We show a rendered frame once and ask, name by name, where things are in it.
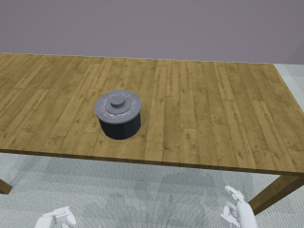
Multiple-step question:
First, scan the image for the lid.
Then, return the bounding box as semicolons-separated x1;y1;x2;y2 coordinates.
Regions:
94;89;142;124

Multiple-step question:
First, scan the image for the knob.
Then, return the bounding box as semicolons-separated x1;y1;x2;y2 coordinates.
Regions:
110;95;124;108

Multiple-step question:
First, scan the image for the table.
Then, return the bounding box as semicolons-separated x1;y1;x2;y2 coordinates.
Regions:
0;52;304;216

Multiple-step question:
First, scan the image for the robot right hand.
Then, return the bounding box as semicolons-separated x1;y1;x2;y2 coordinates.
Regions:
220;185;258;228

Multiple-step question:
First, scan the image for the robot left hand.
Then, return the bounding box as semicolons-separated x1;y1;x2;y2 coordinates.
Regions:
34;206;77;228

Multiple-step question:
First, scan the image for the pot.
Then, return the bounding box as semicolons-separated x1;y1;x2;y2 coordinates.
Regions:
99;112;141;140

